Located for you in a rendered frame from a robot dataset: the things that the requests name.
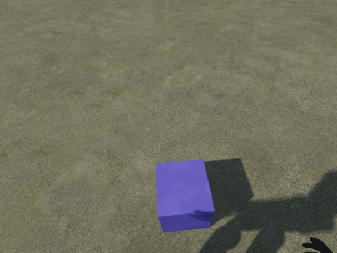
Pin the right robot hand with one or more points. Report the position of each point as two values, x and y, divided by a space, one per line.
318 245

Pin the carton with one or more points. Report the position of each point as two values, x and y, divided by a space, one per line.
184 199

